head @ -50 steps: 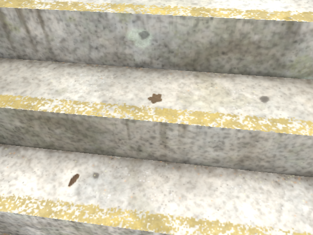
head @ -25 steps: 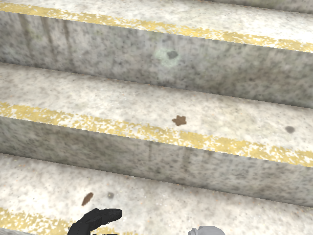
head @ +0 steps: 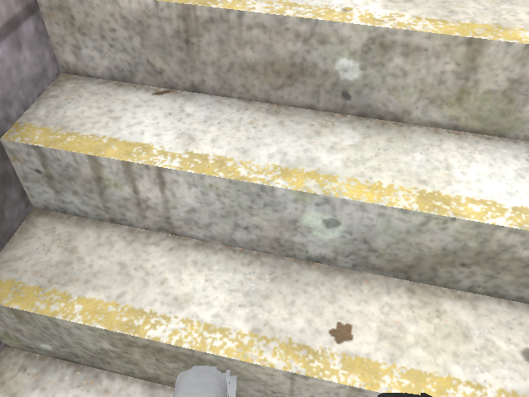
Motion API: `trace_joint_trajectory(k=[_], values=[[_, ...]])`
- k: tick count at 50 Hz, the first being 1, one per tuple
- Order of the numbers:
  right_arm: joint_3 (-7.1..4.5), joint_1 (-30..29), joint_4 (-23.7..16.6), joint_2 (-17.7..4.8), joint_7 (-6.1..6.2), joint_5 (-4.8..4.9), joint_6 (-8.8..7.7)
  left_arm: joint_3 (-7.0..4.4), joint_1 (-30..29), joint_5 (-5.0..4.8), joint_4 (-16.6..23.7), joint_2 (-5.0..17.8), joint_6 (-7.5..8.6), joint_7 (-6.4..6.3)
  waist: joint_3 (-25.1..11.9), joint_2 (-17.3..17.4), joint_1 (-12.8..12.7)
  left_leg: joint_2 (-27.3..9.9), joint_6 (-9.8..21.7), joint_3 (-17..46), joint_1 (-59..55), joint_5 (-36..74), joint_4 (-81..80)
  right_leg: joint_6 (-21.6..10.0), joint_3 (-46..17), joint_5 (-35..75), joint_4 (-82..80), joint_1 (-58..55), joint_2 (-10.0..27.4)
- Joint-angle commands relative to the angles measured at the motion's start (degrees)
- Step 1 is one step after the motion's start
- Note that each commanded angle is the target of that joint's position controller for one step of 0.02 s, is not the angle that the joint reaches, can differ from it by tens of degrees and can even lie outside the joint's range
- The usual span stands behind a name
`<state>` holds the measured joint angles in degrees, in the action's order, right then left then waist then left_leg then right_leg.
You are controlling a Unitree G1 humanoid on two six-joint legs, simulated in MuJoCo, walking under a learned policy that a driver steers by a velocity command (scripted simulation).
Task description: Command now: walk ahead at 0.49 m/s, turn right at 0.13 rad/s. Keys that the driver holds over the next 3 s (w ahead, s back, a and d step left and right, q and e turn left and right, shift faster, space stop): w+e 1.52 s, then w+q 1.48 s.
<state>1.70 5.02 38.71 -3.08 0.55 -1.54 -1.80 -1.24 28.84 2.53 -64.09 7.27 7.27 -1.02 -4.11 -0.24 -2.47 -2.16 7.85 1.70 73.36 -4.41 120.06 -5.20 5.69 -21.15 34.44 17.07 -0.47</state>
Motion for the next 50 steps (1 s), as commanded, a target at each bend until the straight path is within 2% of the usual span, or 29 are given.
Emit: trace_joint_trajectory(k=[1,3,6,7,8,9,12,13,14,15,16,18,20,23,25,27,32,34,36,37,39,41,42,43,44,45,46,49,50], values=[[1.71,-10.49,-2.60,-3.51,-3.35,-1.25,1.45,2.03,14.30,6.77,-3.18,0.37,-2.44,4.45,3.33,-7.96,-5.38,-0.46,9.56,10.54,36.12,-5.76,15.05,-11.24,-28.28,-0.71,-13.61,-23.79,16.55],[2.18,-11.92,-2.25,-4.82,-4.61,-2.15,-0.33,2.36,11.89,6.30,-3.23,1.02,-2.80,5.26,3.03,-2.17,-3.77,-3.83,10.61,4.15,37.73,-7.06,12.19,-11.47,-25.22,-0.99,-16.85,-24.42,17.24],[2.56,-29.16,-8.37,-5.81,-3.38,-0.94,1.07,3.57,13.60,8.18,-5.98,-0.31,-2.30,6.69,4.12,-6.73,-5.60,-10.11,11.15,-2.88,20.81,-3.47,-9.67,-9.02,-21.19,-2.67,-26.92,-2.21,14.85],[3.66,-35.11,-10.37,-3.65,-4.06,-2.64,3.11,3.69,7.89,6.02,-3.69,-0.22,-2.29,7.66,2.53,-6.50,-3.60,-9.74,9.55,-8.28,0.01,-2.95,-19.41,-10.23,-15.46,2.76,-34.51,12.87,15.12],[5.43,-39.88,-12.14,-2.05,-5.07,-1.90,4.98,3.20,9.02,2.97,-5.51,1.96,-2.55,9.12,2.56,-9.34,-3.29,-7.57,7.69,-5.30,-15.51,-16.08,-27.71,-9.99,-14.49,5.28,-39.02,23.65,16.16],[4.94,-31.87,-8.33,-2.10,-6.15,-1.48,5.97,2.65,7.51,-0.18,-3.98,5.62,-1.78,9.20,-2.17,-13.41,0.28,-3.13,4.13,-9.76,-23.45,-18.67,-27.10,-11.65,-12.45,26.55,-35.63,19.58,16.30],[1.08,-10.65,0.23,-12.39,-6.44,-0.14,4.44,-0.58,0.20,-1.83,-1.86,16.68,2.25,10.15,-14.83,-15.20,9.76,6.34,2.05,-10.42,-39.45,-18.61,-57.39,-7.14,-8.06,101.88,-11.52,-11.13,16.60],[0.02,6.09,5.70,-13.48,-5.41,-1.62,3.85,-0.08,3.46,1.17,-3.04,10.85,2.35,9.75,-29.24,-4.17,12.10,-2.91,9.34,6.76,-67.29,15.99,-59.51,-3.47,-11.56,84.93,9.08,3.97,13.85],[-1.28,22.44,11.43,-19.47,-4.51,-2.21,3.64,2.39,8.32,3.38,-0.50,1.00,1.67,11.39,-37.37,16.66,12.46,-19.47,18.57,43.81,-86.13,11.19,-84.38,-3.21,-15.74,24.93,25.93,27.23,1.67],[-4.02,29.11,15.11,-23.62,-4.10,-2.72,2.59,0.15,6.03,0.29,-4.32,3.76,0.52,11.32,-23.31,16.64,16.40,-22.22,15.76,57.05,-73.71,-17.18,-94.99,-3.19,-27.16,29.95,59.95,36.68,-0.94],[-3.75,21.96,18.62,-22.59,-4.06,-0.75,0.79,-0.34,-0.75,-1.51,-3.63,1.44,0.46,10.74,-8.82,17.09,12.39,-18.47,10.12,44.72,-60.28,-36.02,-94.82,-4.53,-25.01,30.88,73.67,44.94,-0.16],[-2.61,8.40,19.78,-12.97,-3.78,0.62,-0.45,-0.21,-6.71,-0.27,-1.47,0.15,-0.28,8.29,-5.09,0.80,4.96,-15.81,7.93,22.85,-52.16,-29.56,-87.25,-6.21,-19.36,26.80,79.29,48.00,1.68],[0.17,0.54,20.37,-2.11,-3.78,-0.33,0.35,0.39,-10.54,-1.61,0.14,-0.61,-2.51,7.89,-4.07,-3.06,1.80,-16.90,5.86,20.64,-47.60,-19.36,-93.78,-9.73,-22.39,26.33,85.81,48.11,2.10],[0.35,2.46,23.64,-0.54,-3.47,-2.82,-2.12,1.22,-14.71,-2.57,4.34,-1.14,-4.13,7.36,-1.05,-3.14,-1.63,-13.79,1.73,2.27,-50.74,1.54,-97.20,-13.49,-21.66,24.05,85.86,53.93,1.03],[-0.42,4.37,24.71,-4.25,-3.71,-4.47,-2.29,2.25,-17.77,-3.00,5.83,-1.06,-4.72,8.52,-0.25,2.25,-0.60,-12.97,4.44,-3.51,-53.11,-0.56,-102.97,-13.95,-15.41,16.70,98.67,57.85,-0.17],[1.04,9.59,28.40,-3.15,-4.23,-6.86,-1.99,2.84,-23.25,-3.28,9.08,0.09,-5.00,8.42,3.92,-1.93,-1.16,-13.96,3.14,-4.74,-58.17,-6.09,-105.29,-17.36,-17.38,16.33,105.52,70.92,-0.77],[1.83,22.91,30.42,-5.57,-4.08,-7.51,-3.81,3.73,-34.32,-2.37,15.27,2.60,-6.49,7.35,0.53,1.89,1.64,-10.14,1.79,-13.09,-65.23,-3.42,-109.10,-16.87,-8.11,23.54,91.98,73.23,3.12],[2.21,29.31,32.03,-4.71,-5.75,-8.06,-4.01,3.89,-44.01,-2.51,19.83,3.95,-9.66,4.91,0.60,3.32,4.93,-13.06,2.95,-12.63,-70.57,3.31,-113.21,-14.28,-5.63,21.07,76.46,73.05,5.66],[1.27,26.20,32.02,-8.58,-8.57,-4.31,-3.56,5.12,-54.04,-1.88,25.54,2.73,-13.10,5.87,1.87,5.83,2.92,-17.21,5.57,-14.75,-60.22,29.32,-119.99,-12.27,4.11,1.04,59.30,54.87,6.15],[0.26,25.22,31.53,-13.97,-8.69,-2.63,-4.59,4.68,-52.26,-2.45,25.97,2.42,-14.08,7.80,-0.31,9.03,-0.14,-17.51,7.51,-16.77,-58.32,61.13,-117.12,-10.32,11.04,0.97,57.76,44.61,2.39],[-1.46,24.88,30.45,-20.64,-7.91,-1.52,-6.70,4.13,-42.88,-2.99,23.99,2.91,-13.07,8.83,-3.88,14.25,-3.70,-21.13,5.24,-18.33,-78.13,98.44,-105.73,-8.27,8.71,-5.89,47.74,44.13,-3.28],[-3.00,23.86,30.31,-22.38,-8.77,-3.09,-5.94,3.31,-30.56,-3.02,20.38,5.36,-11.54,6.87,-10.79,17.22,-6.48,-19.18,6.81,-17.06,-83.98,113.64,-94.10,-8.98,4.46,2.21,33.92,31.86,-7.96],[-2.55,25.33,29.37,-18.06,-9.38,-6.92,-5.89,2.23,-19.39,-3.68,15.38,8.88,-11.64,5.08,-17.23,9.80,-7.56,-16.23,5.67,-13.07,-66.13,103.90,-81.80,-11.52,-7.17,14.24,32.64,9.49,-6.50],[-3.19,21.55,27.94,-17.69,-11.31,-7.15,-4.69,0.42,-6.07,-1.91,10.94,13.37,-12.95,4.06,-19.71,5.34,-12.84,-10.60,6.80,-8.43,-53.51,79.26,-68.13,-13.21,-22.10,5.49,13.25,-2.99,-3.93],[-3.66,18.71,27.37,-11.74,-13.13,-5.58,-2.67,-0.68,-1.13,-0.37,7.17,17.01,-12.40,4.34,-15.02,-8.46,-10.71,2.10,1.91,-3.17,-32.53,20.60,-36.53,-18.70,-46.18,-3.67,-8.42,-6.24,4.63],[-3.89,17.45,28.04,-11.01,-12.09,-2.64,-1.84,-1.81,-2.63,1.42,5.64,15.47,-11.17,3.90,-8.37,-4.53,-9.38,3.35,2.51,10.04,-22.23,18.81,-13.51,-13.79,-49.65,-15.60,-11.53,-1.33,6.56],[-3.41,13.97,26.51,-8.20,-10.81,-2.20,-1.96,-0.88,-5.02,1.79,3.21,12.21,-9.60,4.14,-3.95,-6.99,-6.29,5.42,3.33,14.71,-14.62,19.46,-4.37,-12.31,-47.73,-18.80,-10.23,3.62,6.37],[-1.25,7.05,20.42,-4.71,-6.60,-2.82,-2.69,2.21,-15.13,0.11,0.31,1.15,-5.63,5.95,-0.55,2.17,3.65,4.24,6.16,14.07,-1.25,10.12,6.06,-11.30,-36.37,-2.59,-8.18,8.40,4.81],[-1.09,7.10,18.25,-5.97,-5.39,-2.66,-2.02,3.28,-15.71,1.57,-0.42,-0.30,-4.78,6.55,-1.91,3.68,6.44,3.16,5.92,11.39,-0.54,10.02,3.83,-9.71,-30.05,8.34,-7.99,9.21,4.21]])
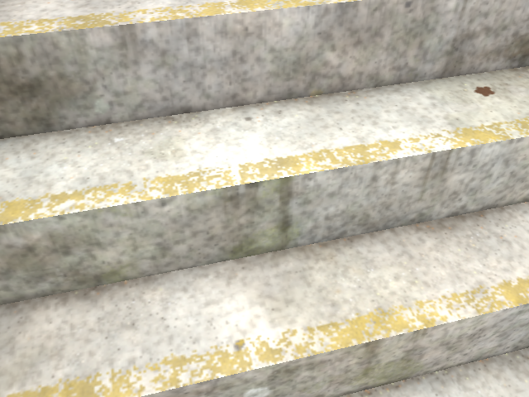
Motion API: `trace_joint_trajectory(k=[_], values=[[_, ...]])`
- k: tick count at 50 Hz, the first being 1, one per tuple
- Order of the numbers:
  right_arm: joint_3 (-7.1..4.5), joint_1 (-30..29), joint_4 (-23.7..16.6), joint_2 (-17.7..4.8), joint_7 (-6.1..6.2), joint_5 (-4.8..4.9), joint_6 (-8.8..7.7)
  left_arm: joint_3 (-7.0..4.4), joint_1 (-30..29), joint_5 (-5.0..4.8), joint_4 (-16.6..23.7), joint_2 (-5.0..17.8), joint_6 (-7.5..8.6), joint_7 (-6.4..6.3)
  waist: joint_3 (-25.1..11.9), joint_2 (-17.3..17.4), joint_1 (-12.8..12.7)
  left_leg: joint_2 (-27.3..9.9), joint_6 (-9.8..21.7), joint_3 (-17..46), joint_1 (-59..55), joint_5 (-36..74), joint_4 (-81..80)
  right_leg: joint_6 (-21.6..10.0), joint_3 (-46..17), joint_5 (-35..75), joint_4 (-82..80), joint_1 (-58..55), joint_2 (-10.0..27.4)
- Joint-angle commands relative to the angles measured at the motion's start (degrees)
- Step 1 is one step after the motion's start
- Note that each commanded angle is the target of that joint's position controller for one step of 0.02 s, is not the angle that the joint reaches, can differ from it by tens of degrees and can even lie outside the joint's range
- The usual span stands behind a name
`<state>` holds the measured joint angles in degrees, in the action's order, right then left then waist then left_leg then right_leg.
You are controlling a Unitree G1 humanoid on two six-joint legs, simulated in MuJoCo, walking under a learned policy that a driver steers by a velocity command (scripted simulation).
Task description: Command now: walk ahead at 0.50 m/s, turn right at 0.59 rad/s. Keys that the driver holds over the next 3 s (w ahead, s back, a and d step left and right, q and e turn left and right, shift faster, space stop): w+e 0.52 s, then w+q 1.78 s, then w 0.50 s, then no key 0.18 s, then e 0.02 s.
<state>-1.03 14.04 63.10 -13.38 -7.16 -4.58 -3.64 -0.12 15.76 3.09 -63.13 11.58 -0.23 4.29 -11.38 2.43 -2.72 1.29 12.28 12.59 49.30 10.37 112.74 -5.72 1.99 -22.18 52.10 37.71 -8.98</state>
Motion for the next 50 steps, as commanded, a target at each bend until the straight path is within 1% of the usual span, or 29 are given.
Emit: trace_joint_trajectory(k=[1,4,6,8,9,11,13,14,15,16,17,18,20,22,27,33,34,35,36,37,39,41,42,43,44,47,48,49,50], values=[[1.59,-2.15,-7.36,3.40,2.89,1.06,0.42,1.74,-6.70,1.07,0.88,-3.42,3.66,1.45,5.03,-0.84,8.84,-2.65,0.32,-4.23,20.56,-8.43,6.33,-7.06,-18.86,13.44,-27.20,-7.58,11.03],[3.16,-7.46,-10.51,3.82,2.87,1.93,0.46,1.73,2.62,2.20,-0.01,-1.52,4.31,-0.62,5.60,-7.73,5.40,-0.69,-0.57,-8.28,28.70,-23.59,25.84,-7.33,-19.78,4.07,-30.85,-6.95,10.70],[3.50,-16.52,-16.47,2.22,3.66,1.35,0.47,2.39,11.55,5.22,-2.82,0.12,4.44,-0.25,4.12,-0.98,3.38,-2.73,-0.81,-10.71,26.84,-16.38,13.52,-5.51,-20.88,1.09,-31.17,-7.48,9.89],[2.77,-22.51,-20.57,-1.38,5.41,2.18,1.20,2.08,9.87,4.06,-1.04,1.74,4.85,1.03,5.69,-4.11,2.75,-5.19,-3.56,-10.25,19.10,-20.29,-0.04,-6.51,-21.24,7.37,-35.48,-1.73,10.85],[3.19,-27.58,-23.78,-2.44,5.73,1.62,2.47,0.99,1.88,0.08,3.43,5.39,4.60,1.92,5.01,-4.00,5.23,-3.88,-6.27,-16.60,1.36,-36.88,-20.85,-9.37,-19.05,9.92,-45.34,8.63,11.84],[3.25,-22.78,-24.34,0.86,4.23,1.92,4.60,0.57,5.37,-3.01,3.96,9.80,6.07,2.89,4.39,-13.66,8.79,1.52,-10.21,-21.11,-9.18,-39.73,-21.55,-16.18,-24.74,56.74,-43.92,2.51,20.37],[0.86,-14.91,-24.46,-5.68,4.43,2.58,3.91,-2.84,6.04,-4.27,6.10,15.16,8.48,2.87,-3.61,-13.39,11.21,6.95,-9.09,-21.24,-10.34,-37.00,-42.98,-15.11,-22.05,113.56,-31.56,-25.00,22.41],[-0.43,-4.96,-21.55,-8.94,4.57,2.31,3.49,-2.93,9.97,-0.38,4.26,11.19,8.65,3.45,-14.65,-5.06,10.62,1.57,-2.08,-9.48,-24.63,-14.20,-43.88,-10.98,-16.29,115.97,-14.99,-23.30,17.89],[-1.48,9.32,-18.56,-10.78,6.15,1.27,3.65,-1.37,10.99,1.96,4.35,3.10,7.85,4.40,-21.52,7.51,14.91,-9.64,7.32,19.22,-43.52,-20.31,-62.24,-8.56,-17.83,84.31,2.11,-4.75,10.80],[-2.27,13.05,-18.45,-12.89,6.31,-2.08,4.28,-2.15,6.99,0.43,0.97,1.13,5.69,5.05,-8.88,18.19,19.45,-20.15,14.32,49.92,-36.41,-46.10,-85.45,-3.64,-20.81,26.28,38.58,13.66,0.37],[-2.00,8.39,-16.60,-11.15,6.48,0.65,1.49,-2.32,1.49,-3.16,3.45,1.73,5.93,4.00,4.19,12.51,15.35,-18.21,9.31,44.54,-30.66,-67.45,-85.52,-5.22,-22.41,28.21,54.72,28.86,3.23],[-1.55,5.13,-13.75,-7.06,5.31,2.56,1.03,-2.55,0.16,-3.52,2.64,1.86,6.15,2.55,11.66,11.17,10.55,-17.63,6.37,31.01,-23.94,-64.54,-81.60,-6.83,-19.73,30.44,55.84,31.99,4.69],[1.11,2.29,-7.65,6.29,4.78,2.86,0.87,-1.63,-1.75,-2.44,4.65,1.15,5.91,1.11,9.53,-4.54,6.02,-15.82,1.98,15.59,-24.71,-49.79,-78.66,-8.85,-19.93,30.38,52.77,31.03,5.55],[2.23,-4.99,-7.18,9.97,5.40,3.65,-0.44,-0.58,-2.26,-2.26,5.93,-2.12,4.76,0.68,10.15,-1.67,1.19,-12.41,-1.04,5.21,-21.93,-41.69,-83.36,-8.66,-18.36,21.75,52.69,31.71,6.77],[1.71,-2.63,-5.52,3.82,4.89,-1.11,-3.37,0.69,-16.78,-2.30,14.88,2.92,3.54,1.01,7.16,-2.51,2.66,-12.40,-1.89,-12.06,-23.34,-28.24,-96.73,-8.62,-7.21,27.29,45.36,32.54,10.27],[2.94,19.01,2.64,4.62,3.41,-3.02,-3.34,1.80,-22.01,-1.14,17.56,0.55,-0.12,-2.21,11.11,0.38,9.48,-19.83,3.73,-2.64,-58.35,-19.93,-99.03,-9.24,-11.51,14.32,60.92,63.00,10.86],[0.84,18.18,0.34,0.91,8.64,4.49,-4.91,0.71,-20.60,-0.94,23.21,-2.79,1.16,-2.86,21.45,-3.98,0.19,-21.63,-1.50,-3.24,-45.72,-33.13,-104.04,-1.32,-6.20,8.11,58.13,49.59,16.80],[0.70,15.51,-0.81,-0.02,10.18,4.41,-5.86,0.15,-22.97,-1.12,24.04,-1.02,1.48,-2.78,21.37,-6.70,1.10,-19.88,-2.26,-5.31,-42.52,-33.14,-105.79,0.99,-2.99,7.87,57.01,45.48,16.14],[2.74,19.51,2.20,5.16,5.56,-1.34,-4.31,3.31,-32.02,-0.61,24.08,-1.10,-0.27,-1.11,5.04,4.39,9.02,-18.50,1.31,-7.86,-58.81,-20.51,-101.11,-5.90,-2.13,11.01,59.55,56.08,15.62],[2.88,26.11,5.32,7.42,4.56,-2.80,-4.22,3.83,-37.41,0.10,27.38,-3.26,-0.81,-1.01,10.05,6.32,10.23,-19.43,0.32,-7.77,-63.92,-13.55,-99.94,-7.79,-1.91,5.21,58.49,62.61,18.25],[2.81,30.31,8.24,7.24,4.39,-2.74,-3.63,4.80,-45.54,2.22,31.50,-3.48,-0.30,-0.19,9.82,1.30,11.39,-17.01,-0.69,-8.99,-62.50,-9.68,-99.81,-10.40,0.64,-0.75,42.41,57.51,19.40],[2.73,28.05,8.47,6.03,2.05,-3.13,-2.28,5.62,-50.22,1.92,33.53,-5.10,-2.39,0.29,11.59,4.81,8.86,-19.46,1.71,-8.11,-50.62,-6.31,-109.10,-10.69,3.20,5.26,31.63,40.93,20.15],[1.76,19.91,5.47,2.84,-0.46,0.09,-2.05,5.86,-51.66,1.78,33.68,-4.66,-4.02,0.82,12.53,7.01,4.87,-19.05,2.48,-11.07,-35.88,-5.46,-115.55,-7.91,5.45,-5.41,22.15,23.69,17.19],[1.57,20.97,5.01,1.61,-0.94,0.69,-2.56,5.57,-47.68,0.80,31.23,-4.79,-4.46,0.91,8.72,8.65,3.28,-19.52,2.69,-11.33,-35.06,6.44,-114.37,-5.48,6.89,-0.46,21.67,12.49,14.28],[1.21,31.64,9.49,0.28,-2.12,-0.27,-3.68,5.77,-45.36,-4.18,30.12,-3.72,-3.62,0.37,0.13,3.51,3.88,-18.69,-0.32,-14.52,-36.80,38.66,-108.44,-4.14,0.67,-1.91,21.09,-0.06,12.71],[-1.19,24.12,8.45,-5.06,-1.93,-1.19,-6.56,3.64,-22.73,-4.34,19.24,1.55,-1.69,0.05,-11.10,6.93,-6.15,-15.65,-4.65,-9.13,-23.28,56.20,-82.10,-1.15,-5.71,4.79,3.06,-33.50,10.61],[-1.17,18.97,6.69,-3.48,-2.05,-0.66,-6.59,1.80,-3.49,-2.88,12.11,4.77,-1.79,-0.73,-17.28,0.29,-12.99,-12.53,-5.52,-5.78,-11.94,27.79,-68.15,-2.97,-16.72,2.78,-8.82,-50.03,17.06],[-0.98,24.78,8.22,1.05,-2.29,-0.08,-5.61,-0.14,12.26,-0.55,3.70,8.01,-1.01,-1.45,-22.22,-8.00,-11.12,-8.20,-5.03,-1.65,-10.64,-9.13,-45.68,-7.50,-33.33,10.99,-15.71,-49.88,28.62],[-1.00,21.14,7.31,4.02,-1.78,2.62,-4.81,-2.78,14.21,2.91,-0.41,12.14,1.00,-2.88,-12.05,-12.21,-10.17,-4.99,-4.09,-1.33,-6.87,-12.26,-17.32,-10.44,-33.91,21.39,-15.51,-39.37,32.99]])
Over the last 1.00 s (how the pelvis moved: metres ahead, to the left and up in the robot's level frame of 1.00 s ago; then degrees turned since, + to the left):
0.48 0.06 0.35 -28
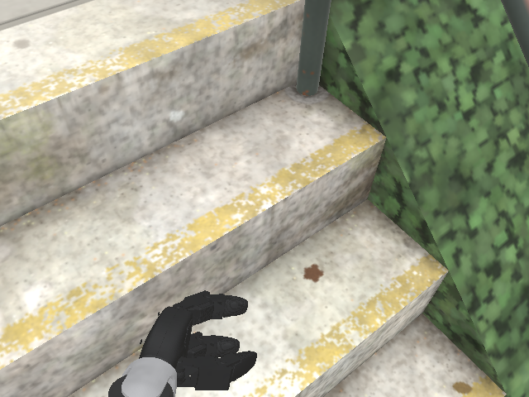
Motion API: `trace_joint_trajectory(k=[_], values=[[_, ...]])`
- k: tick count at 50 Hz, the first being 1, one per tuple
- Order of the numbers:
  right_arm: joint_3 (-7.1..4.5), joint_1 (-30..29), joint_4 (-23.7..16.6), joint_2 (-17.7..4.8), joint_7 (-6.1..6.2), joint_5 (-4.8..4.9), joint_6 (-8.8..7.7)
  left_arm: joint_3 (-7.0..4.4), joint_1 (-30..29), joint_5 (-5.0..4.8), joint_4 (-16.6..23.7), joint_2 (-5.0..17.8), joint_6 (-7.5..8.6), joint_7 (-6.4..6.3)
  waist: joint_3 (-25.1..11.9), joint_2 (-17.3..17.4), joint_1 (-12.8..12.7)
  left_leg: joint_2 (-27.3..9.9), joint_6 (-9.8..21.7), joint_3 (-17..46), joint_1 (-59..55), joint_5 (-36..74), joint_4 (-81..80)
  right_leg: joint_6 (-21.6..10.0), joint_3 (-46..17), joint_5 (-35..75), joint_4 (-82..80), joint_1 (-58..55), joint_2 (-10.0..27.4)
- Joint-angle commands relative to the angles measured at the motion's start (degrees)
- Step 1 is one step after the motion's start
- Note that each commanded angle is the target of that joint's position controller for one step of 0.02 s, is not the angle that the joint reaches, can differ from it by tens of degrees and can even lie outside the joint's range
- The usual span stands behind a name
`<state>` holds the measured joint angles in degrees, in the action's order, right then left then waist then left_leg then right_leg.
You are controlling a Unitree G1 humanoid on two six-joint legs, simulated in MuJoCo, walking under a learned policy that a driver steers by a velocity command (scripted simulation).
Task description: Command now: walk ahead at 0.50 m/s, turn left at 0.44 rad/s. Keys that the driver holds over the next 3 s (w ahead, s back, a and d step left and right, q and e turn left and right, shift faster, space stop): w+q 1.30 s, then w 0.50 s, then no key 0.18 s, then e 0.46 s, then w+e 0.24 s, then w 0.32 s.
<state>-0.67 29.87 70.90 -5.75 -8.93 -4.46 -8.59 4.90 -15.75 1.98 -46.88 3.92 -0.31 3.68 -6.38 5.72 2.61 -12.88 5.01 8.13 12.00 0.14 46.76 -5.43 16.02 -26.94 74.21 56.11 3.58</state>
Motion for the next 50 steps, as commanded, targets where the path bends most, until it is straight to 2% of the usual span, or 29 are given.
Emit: trace_joint_trajectory(k=[1,3,6,10,15,17,19,20,22,23,24,25,27,28,30,32,33,34,35,36,37,38,39,40,42,43,46,48,50], values=[[-1.37,0.24,-0.26,-1.07,0.59,3.26,0.03,-7.56,40.26,4.25,-17.60,18.44,2.44,-2.79,-8.37,-15.42,-13.11,9.43,5.23,4.28,37.31,-2.39,64.76,-7.96,-40.67,23.65,-37.36,-48.80,19.00],[-1.17,-8.18,-3.54,0.00,1.86,3.62,0.57,-5.16,28.44,0.71,-16.81,9.33,2.36,-1.69,-4.69,-7.08,-7.51,8.59,8.37,6.29,42.05,-5.51,74.04,-4.42,-34.03,15.72,-38.21,-42.11,17.18],[0.33,-14.81,-10.30,1.64,2.89,2.69,3.68,-4.09,16.80,1.85,-13.90,0.14,3.05,-0.18,1.68,-0.31,0.70,8.84,11.05,4.34,46.01,-10.67,78.77,-3.40,-21.95,20.81,-46.42,-34.22,15.46],[-2.59,-5.23,-10.85,-7.69,2.33,3.83,3.83,-5.56,-4.47,1.70,-3.92,8.83,5.50,1.13,6.78,-3.83,11.54,15.18,10.84,-1.22,19.87,-16.92,83.07,-3.24,-1.17,21.50,-61.59,-9.43,11.13],[-2.24,-23.47,-20.15,-13.42,3.32,2.30,3.86,-5.54,31.81,5.53,-15.26,14.53,4.74,1.22,2.29,-9.19,-2.84,20.50,10.47,2.13,66.66,-26.47,89.43,-8.96,-7.32,51.46,-48.59,-71.51,16.03],[-1.46,-26.12,-23.83,-12.81,3.96,2.53,5.01,-5.65,28.62,5.15,-12.67,16.86,5.06,1.20,-0.22,-11.68,0.77,19.81,9.78,-2.20,61.00,-28.44,79.76,-7.81,-4.10,63.75,-49.27,-69.80,16.16],[-2.39,-18.62,-23.83,-15.37,4.44,1.75,8.01,-6.25,5.18,3.92,-5.56,23.53,5.11,3.45,-4.09,-12.93,14.00,17.53,5.53,-10.27,29.58,-25.90,33.77,-5.98,3.49,85.71,-52.72,-50.09,11.21],[-2.30,-13.23,-21.87,-13.27,4.55,3.36,9.40,-7.30,2.86,6.00,-5.05,25.87,4.25,3.46,-4.67,-18.61,14.24,19.99,0.63,-11.92,21.69,-27.29,20.41,-8.63,0.55,96.69,-47.97,-50.28,13.46],[-3.97,2.64,-13.57,-19.00,5.94,3.02,9.56,-6.70,1.12,11.23,-2.48,24.48,1.51,4.15,-2.24,1.75,18.74,24.36,4.85,-12.99,17.82,6.72,-12.23,-5.55,-0.39,97.40,-12.47,-56.89,5.42],[-2.43,14.38,-5.09,-17.98,5.81,1.32,8.98,-6.97,8.28,13.25,-4.35,20.08,0.03,6.42,2.35,11.30,13.07,23.72,6.74,3.48,-4.78,44.01,-10.53,-1.51,-3.96,22.32,-1.46,-24.68,-6.91],[0.49,13.67,-1.27,-2.17,4.11,0.02,8.36,-8.31,-2.00,4.30,-2.44,23.02,-2.41,2.21,13.04,-3.65,19.00,19.50,0.85,0.53,1.32,9.99,-31.85,-7.30,-11.29,14.62,3.97,-17.78,-2.98],[3.35,5.39,-2.90,3.26,2.05,-1.23,10.26,-7.96,1.69,1.87,-3.20,20.32,-4.46,0.73,15.09,-3.86,14.03,18.65,0.47,-6.48,1.32,13.99,-38.21,-12.89,-11.57,12.95,7.41,-17.73,1.66],[8.03,6.58,2.77,10.08,2.33,1.27,11.51,-6.64,11.07,6.58,-8.53,11.04,-6.20,3.60,8.40,-3.96,4.03,13.18,4.64,3.33,-15.27,32.51,-44.44,-11.14,-15.88,14.85,13.82,-7.05,0.26],[6.70,18.38,10.46,2.56,3.69,0.51,10.82,-4.07,-2.42,5.06,0.33,3.51,-4.39,5.21,-1.64,2.98,4.37,5.11,8.99,15.17,-26.89,73.51,-23.64,-9.38,-17.37,-2.22,37.55,10.54,-5.39],[3.34,40.05,16.30,-4.69,8.31,-0.11,5.94,-1.08,-19.28,3.89,10.69,4.95,-0.14,2.96,-17.39,6.49,12.97,-4.03,10.06,23.09,-56.63,71.19,-8.05,-3.64,-24.12,-32.16,58.95,43.89,-7.87],[1.19,40.28,16.70,-4.37,11.25,-2.71,5.29,0.99,-36.28,3.07,18.65,8.42,4.13,1.85,-9.78,-5.65,13.58,1.95,4.73,22.19,-52.45,47.89,-4.92,-6.82,-22.40,-48.26,54.61,64.57,-7.36],[-0.27,16.41,2.52,-8.20,14.93,0.16,1.19,3.40,-39.27,1.91,25.23,-5.78,9.93,-0.95,21.04,0.92,9.91,0.76,13.05,30.42,-21.58,51.02,-35.16,3.29,-9.39,-40.83,49.50,54.21,-6.44],[0.89,2.04,-2.11,-3.30,15.32,2.64,0.58,3.63,-33.87,1.49,25.23,-2.49,11.36,-2.04,21.42,-9.62,2.98,3.13,10.84,24.55,4.92,61.60,-43.74,3.49,-8.37,-29.80,31.39,22.78,-3.89],[-0.82,-14.38,-11.14,-8.86,15.18,6.50,0.12,2.25,-11.12,-0.12,21.69,2.46,9.92,-4.30,6.44,-7.50,-7.58,6.93,9.56,18.92,33.92,84.57,-44.03,1.66,-8.61,-13.70,8.06,-32.58,-4.82],[-5.03,-8.14,-8.79,-17.20,12.43,10.90,-4.02,-2.60,15.49,-2.41,18.34,10.28,7.37,-8.63,-12.13,1.51,-16.48,4.32,7.73,25.39,34.33,121.14,-27.45,0.09,-18.15,6.77,5.11,-70.51,-1.82],[-4.52,2.51,-6.82,-13.27,12.89,14.93,-5.72,-6.08,23.98,-0.30,14.70,12.87,8.83,-6.09,-37.31,-12.11,-20.26,9.84,-5.22,30.70,45.88,92.99,3.86,-6.39,-41.15,17.08,-6.85,-106.25,16.05],[-5.76,1.18,-10.47,-15.71,11.41,12.43,-6.07,-8.65,25.41,-4.08,13.71,19.02,6.74,-6.24,-59.91,-28.08,-19.05,24.09,-6.56,21.21,30.81,-11.00,43.27,-15.38,-62.62,38.74,-29.86,-100.07,30.32],[-7.43,-1.37,-15.18,-23.10,9.15,8.90,-7.15,-9.82,25.39,-5.23,6.76,20.28,3.68,-7.48,-60.39,-31.67,-10.45,19.49,-6.33,14.59,32.53,-8.44,68.09,-15.74,-54.53,46.25,-25.39,-94.17,23.94],[-9.48,-1.42,-16.95,-22.84,8.82,8.37,-7.59,-9.24,23.38,-5.15,5.69,19.09,3.86,-7.61,-52.44,-23.23,-8.12,16.64,-7.63,10.03,34.21,-9.57,79.40,-17.29,-45.79,72.62,-27.27,-87.88,26.63],[-7.33,-7.97,-19.35,-11.18,8.25,3.90,-1.53,-8.85,17.40,-0.96,1.56,11.76,3.49,-9.92,-27.30,-0.60,-3.68,11.33,-5.09,0.43,43.36,-3.65,78.24,-12.37,-39.16,26.30,-38.87,-65.27,24.28],[-2.20,-7.78,-19.47,-2.82,6.07,0.16,5.47,-3.41,17.82,2.33,-5.88,5.36,2.93,-3.07,-3.35,12.17,-0.03,11.90,1.29,4.30,43.99,-11.94,77.87,-8.70,-33.30,26.61,-47.41,-35.93,22.80],[-0.93,-12.05,-22.55,-0.30,3.21,1.24,9.62,-5.24,17.03,-0.25,-10.13,4.03,6.04,-0.84,-0.11,2.94,1.62,8.09,11.59,3.83,46.95,-22.00,67.09,-5.44,-14.16,17.33,-50.83,-32.68,16.73],[-0.61,-18.06,-24.68,-2.42,2.84,3.70,9.79,-4.05,18.02,1.52,-11.82,2.19,7.01,-1.76,1.21,-0.51,1.80,8.31,13.22,3.09,47.82,-25.04,63.21,-2.86,-10.57,1.34,-54.92,-27.16,13.54],[-1.12,-14.17,-23.42,-6.19,0.85,3.99,9.45,-5.57,4.57,1.77,-5.64,11.07,6.34,-1.88,0.40,-2.84,7.18,8.01,8.58,-4.21,24.49,-26.67,47.94,-1.19,-1.46,-2.14,-66.69,-10.53,11.01]])
Over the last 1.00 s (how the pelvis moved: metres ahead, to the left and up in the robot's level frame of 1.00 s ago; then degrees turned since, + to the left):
0.46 -0.11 0.32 -18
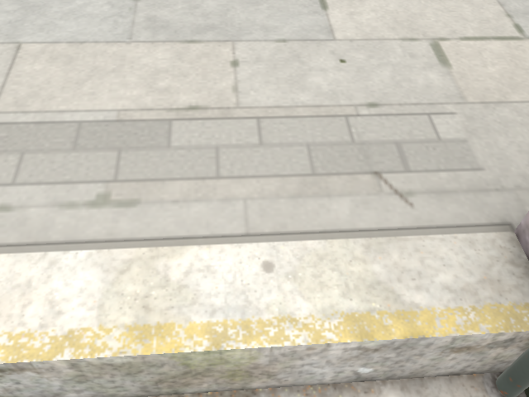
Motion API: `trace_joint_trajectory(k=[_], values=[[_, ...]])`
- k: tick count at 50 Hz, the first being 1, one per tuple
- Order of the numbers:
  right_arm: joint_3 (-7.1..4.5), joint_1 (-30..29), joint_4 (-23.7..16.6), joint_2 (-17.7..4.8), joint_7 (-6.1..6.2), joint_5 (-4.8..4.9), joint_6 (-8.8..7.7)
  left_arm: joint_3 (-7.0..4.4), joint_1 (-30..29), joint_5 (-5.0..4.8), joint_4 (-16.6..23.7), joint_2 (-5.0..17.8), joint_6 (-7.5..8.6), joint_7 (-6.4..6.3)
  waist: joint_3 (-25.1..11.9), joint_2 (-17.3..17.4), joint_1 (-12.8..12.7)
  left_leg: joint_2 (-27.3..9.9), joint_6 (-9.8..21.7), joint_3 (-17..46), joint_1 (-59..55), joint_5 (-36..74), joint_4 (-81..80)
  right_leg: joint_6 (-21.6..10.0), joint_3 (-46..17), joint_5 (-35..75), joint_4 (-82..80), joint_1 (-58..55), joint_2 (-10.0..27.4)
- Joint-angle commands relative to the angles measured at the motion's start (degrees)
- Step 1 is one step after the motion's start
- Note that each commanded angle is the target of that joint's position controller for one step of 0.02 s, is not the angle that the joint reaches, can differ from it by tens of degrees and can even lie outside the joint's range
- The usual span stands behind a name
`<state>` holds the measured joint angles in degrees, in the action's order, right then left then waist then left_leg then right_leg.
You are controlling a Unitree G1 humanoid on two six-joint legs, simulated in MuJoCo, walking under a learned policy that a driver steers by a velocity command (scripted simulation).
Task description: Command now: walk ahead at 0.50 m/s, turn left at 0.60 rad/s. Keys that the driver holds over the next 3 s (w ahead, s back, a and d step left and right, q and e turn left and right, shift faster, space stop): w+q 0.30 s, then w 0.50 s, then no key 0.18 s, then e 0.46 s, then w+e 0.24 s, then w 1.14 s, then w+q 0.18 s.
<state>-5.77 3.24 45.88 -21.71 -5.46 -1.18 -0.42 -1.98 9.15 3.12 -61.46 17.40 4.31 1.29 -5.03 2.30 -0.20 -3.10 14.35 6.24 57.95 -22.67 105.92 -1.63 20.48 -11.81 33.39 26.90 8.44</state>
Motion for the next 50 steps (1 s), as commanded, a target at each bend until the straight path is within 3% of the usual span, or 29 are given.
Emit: trace_joint_trajectory(k=[1,4,6,7,8,9,10,12,14,16,18,21,23,24,25,27,28,29,30,31,32,33,35,37,40,41,45,47,50], values=[[2.26,15.03,3.58,4.82,-3.85,0.81,0.56,0.37,-23.83,0.65,11.46,2.33,2.14,-0.09,-0.36,-0.18,10.83,-0.52,-5.23,-4.78,-31.12,-1.26,-12.40,-4.42,-3.28,-14.11,-29.59,21.42,6.72],[0.39,21.08,8.58,-2.41,-2.88,-2.80,-0.42,0.15,-32.76,0.11,16.36,6.96,2.82,-0.08,0.88,-0.65,13.32,-1.06,-10.20,-0.49,-38.94,2.92,-30.60,-6.60,-4.90,-18.04,-24.48,12.91,10.28],[0.06,20.80,12.22,-1.91,-2.80,-1.35,-3.28,0.66,-27.45,0.05,15.02,7.72,1.95,-0.40,4.79,-2.45,10.07,1.80,-12.50,-5.30,-50.47,2.18,-67.36,-5.61,-1.40,-22.90,-8.20,7.35,4.61],[-0.87,23.14,16.89,-2.46,-2.50,-0.81,-4.45,1.81,-20.75,1.91,13.48,4.51,-0.23,0.07,7.63,0.60,7.10,5.76,-11.03,-6.87,-57.86,6.26,-76.41,-4.83,-0.43,-19.79,10.18,11.84,0.53],[-1.62,28.48,20.81,-3.85,-1.84,-2.01,-4.57,3.50,-14.95,3.69,11.04,0.04,-2.81,2.12,10.56,7.05,5.33,5.84,-7.89,-3.01,-56.43,13.96,-76.89,-6.08,-4.06,-20.79,35.18,20.25,0.03],[-2.95,30.79,20.76,-9.50,-0.98,-3.38,-4.64,4.93,-0.83,1.45,8.16,-5.80,-3.83,4.82,6.02,13.73,-1.34,-0.05,-0.51,12.05,-54.37,45.36,-65.68,-6.78,-15.29,-13.33,64.10,28.88,-3.76],[-3.97,32.50,17.17,-14.61,-1.28,-2.69,-6.32,5.74,10.92,0.21,7.21,-6.41,-2.52,6.63,-7.60,24.57,-1.95,-9.77,10.20,36.07,-59.54,45.63,-71.18,-5.63,-32.20,-12.70,85.35,36.44,-12.22],[-0.35,28.95,17.80,-3.84,0.33,-2.60,-6.13,4.65,-7.50,-2.83,8.64,-0.93,2.14,4.66,8.06,6.06,5.63,-9.51,3.89,40.68,-57.41,6.57,-75.66,-4.93,-31.44,-6.04,111.80,62.03,-12.60],[2.01,18.45,15.66,-1.32,0.17,-3.51,-3.99,4.67,-16.83,-2.47,13.49,2.45,4.01,2.33,6.54,-4.14,2.29,-10.03,5.20,37.96,-52.36,11.50,-74.76,-6.98,-31.35,-1.57,109.21,65.34,-10.94],[3.42,3.66,13.23,0.49,0.57,-4.24,-3.29,4.47,-12.74,-2.49,14.92,3.16,2.09,2.06,7.29,-2.86,-3.48,-12.05,6.34,32.03,-41.35,8.34,-81.38,-7.10,-30.91,-5.25,107.76,62.48,-8.71],[3.68,-2.78,10.95,0.29,1.12,-2.48,-5.18,3.31,-8.97,-1.15,16.69,5.31,-0.47,1.60,3.16,-0.10,-6.35,-13.08,5.16,26.07,-34.91,17.79,-84.57,-3.72,-30.52,-13.82,116.36,51.33,-9.39],[4.38,16.00,16.55,3.94,2.12,-4.97,-6.87,4.10,-21.03,-1.30,23.96,4.69,-2.84,-0.36,6.02,-4.89,0.55,-10.86,0.65,15.01,-44.73,14.30,-85.50,-6.73,-29.10,-14.12,101.87,56.96,-7.41],[4.50,26.37,18.71,6.02,2.42,-5.18,-6.31,5.32,-31.96,0.99,29.52,-0.25,-4.00,0.08,4.32,-2.42,2.65,-5.68,-0.63,8.57,-43.15,19.15,-90.84,-8.07,-18.91,-11.91,69.80,49.34,-5.34],[4.50,23.38,18.37,5.43,0.58,-4.78,-5.35,5.84,-32.77,1.00,30.64,-1.99,-5.40,-0.13,5.55,-0.14,-0.13,-6.99,0.91,8.00,-31.19,27.78,-99.22,-7.16,-17.59,-20.70,52.45,33.33,-6.12],[2.83,29.27,20.64,-1.03,-1.94,-0.52,-4.39,6.59,-35.94,0.76,33.42,-4.78,-8.43,2.66,4.23,13.50,-3.01,-10.95,10.10,11.73,-26.66,58.10,-103.93,-1.48,-6.67,-37.62,48.70,23.19,-12.78],[1.09,19.67,17.04,-4.68,-5.83,-3.36,-5.89,2.97,-6.98,-2.65,22.63,0.43,-8.03,4.55,-4.46,13.22,-10.87,-13.96,7.98,3.26,-48.20,109.56,-87.05,-1.91,-8.56,-17.81,47.05,18.54,-17.33],[0.76,17.74,16.29,-1.64,-6.80,-3.90,-5.99,0.85,3.15,-1.16,17.83,4.52,-7.65,4.16,-9.39,5.01,-12.59,-8.69,5.95,-0.39,-50.13,112.60,-69.16,-4.62,-14.59,-10.81,32.61,10.80,-18.25],[2.51,25.12,16.42,6.23,-7.84,-7.29,-5.47,-0.02,11.52,-0.85,12.82,5.79,-6.81,3.65,-16.74,-11.90,-10.19,-0.35,2.85,4.03,-26.63,91.45,-54.52,-14.83,-39.64,-13.54,20.82,-12.17,-11.34],[1.98,17.58,15.72,6.62,-6.91,-5.84,-3.39,-0.16,22.85,1.76,10.44,6.44,-6.88,3.58,-15.73,-20.43,-16.12,10.66,0.70,6.79,-10.97,32.62,-33.14,-20.15,-60.89,-24.38,1.67,-20.14,-2.93],[1.79,8.21,14.00,7.32,-4.96,-2.25,-2.64,-0.19,28.56,1.96,8.49,5.35,-6.09,2.82,-8.52,-18.55,-18.45,13.41,0.57,15.37,-1.82,29.41,-11.70,-19.93,-73.10,-46.53,-6.22,-14.68,0.38],[2.09,3.43,12.01,7.95,-2.35,0.60,-3.07,-0.14,25.20,0.90,5.68,4.74,-4.42,2.68,1.40,-13.81,-14.17,12.73,1.10,14.82,7.21,32.51,-1.77,-18.44,-72.13,-47.38,-5.89,-8.27,2.02],[3.04,3.46,11.54,8.37,-0.40,0.76,-3.80,0.89,21.13,1.16,3.55,0.26,-3.78,2.79,2.61,-8.08,-10.31,11.92,2.64,15.07,10.25,34.23,2.61,-18.06,-67.66,-40.76,-4.59,-5.30,1.82],[4.19,4.72,10.55,9.53,1.53,-1.19,-4.03,3.48,7.82,0.37,1.47,-9.14,-2.32,2.67,2.18,-1.63,-1.45,8.47,3.24,13.11,11.32,29.91,7.31,-14.52,-56.25,-30.56,-4.01,1.36,1.76],[5.70,8.66,10.10,12.49,1.40,-2.16,-2.55,4.61,0.47,-0.16,0.25,-12.53,-1.19,2.19,2.34,-3.29,3.72,7.67,2.87,10.31,15.53,23.41,14.89,-11.80,-44.78,-23.72,-8.57,4.47,-0.86],[6.21,0.79,4.16,9.31,0.68,-1.97,-1.40,3.59,0.41,2.96,1.28,-7.88,1.71,3.26,2.63,0.69,4.06,2.78,0.29,-1.90,8.49,26.47,2.13,-8.68,-27.45,-13.06,-15.45,11.91,-3.42],[6.79,-1.43,3.93,10.15,-0.44,-1.27,-1.22,3.39,4.10,3.17,1.44,-6.46,2.02,2.53,1.74,-6.03,2.57,2.77,-0.41,-6.70,6.38,22.48,13.66,-10.49,-26.18,-7.02,-17.91,12.40,-2.95],[9.28,-15.66,-4.14,12.99,3.17,-0.32,-2.19,4.38,28.82,5.04,-7.82,-8.45,1.35,0.90,3.52,-4.15,-5.26,0.92,1.33,-1.40,41.44,9.54,17.52,-11.19,-32.64,13.77,-15.69,-25.95,4.90],[9.53,-26.49,-10.71,11.68,3.52,-0.96,0.15,4.11,33.29,4.66,-9.55,-7.56,1.97,1.81,0.72,-5.36,-5.89,-4.28,0.11,-8.96,35.03,10.80,-1.43,-9.20,-29.56,17.86,-19.14,-24.06,3.88],[10.60,-33.93,-14.86,14.40,-0.21,-2.89,3.35,3.52,27.69,-0.61,-5.55,-5.44,2.15,5.32,0.67,-12.67,-1.64,-0.69,-3.06,-19.37,-4.32,0.06,-17.89,-13.07,-23.32,36.00,-30.94,2.59,4.37]])
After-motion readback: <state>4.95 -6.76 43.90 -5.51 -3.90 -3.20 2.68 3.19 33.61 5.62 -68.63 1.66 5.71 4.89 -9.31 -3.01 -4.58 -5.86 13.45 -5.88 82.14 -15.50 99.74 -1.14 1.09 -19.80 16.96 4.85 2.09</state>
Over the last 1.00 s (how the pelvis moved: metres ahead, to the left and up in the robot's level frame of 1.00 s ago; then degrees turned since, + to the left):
0.32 0.09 0.32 30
